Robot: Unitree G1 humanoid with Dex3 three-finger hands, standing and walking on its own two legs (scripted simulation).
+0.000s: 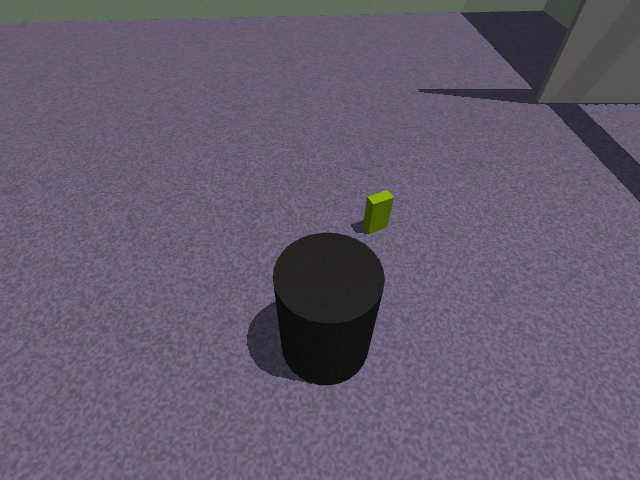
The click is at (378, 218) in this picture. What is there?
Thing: carton on end
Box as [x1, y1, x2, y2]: [363, 190, 393, 233]
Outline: 387,190 367,197 363,227 368,233 387,226 393,198
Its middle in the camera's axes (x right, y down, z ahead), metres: +0.25 -0.11 +1.66
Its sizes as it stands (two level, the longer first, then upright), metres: 0.098 0.051 0.179
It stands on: the floor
